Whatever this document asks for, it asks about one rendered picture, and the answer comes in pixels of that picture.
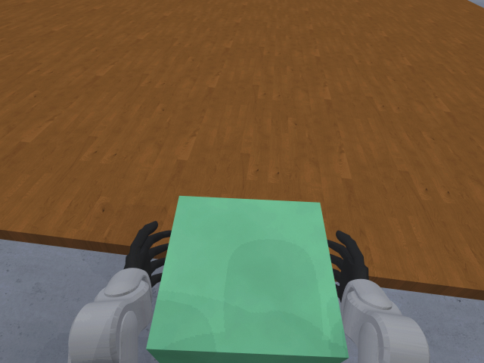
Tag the left robot forearm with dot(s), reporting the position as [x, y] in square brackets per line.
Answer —
[106, 330]

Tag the carton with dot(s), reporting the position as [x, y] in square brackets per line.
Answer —
[247, 281]

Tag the robot left hand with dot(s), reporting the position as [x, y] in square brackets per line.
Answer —
[141, 254]

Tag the right robot forearm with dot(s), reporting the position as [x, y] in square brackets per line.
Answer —
[378, 328]

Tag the robot right hand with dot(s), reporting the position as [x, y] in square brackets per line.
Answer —
[352, 265]

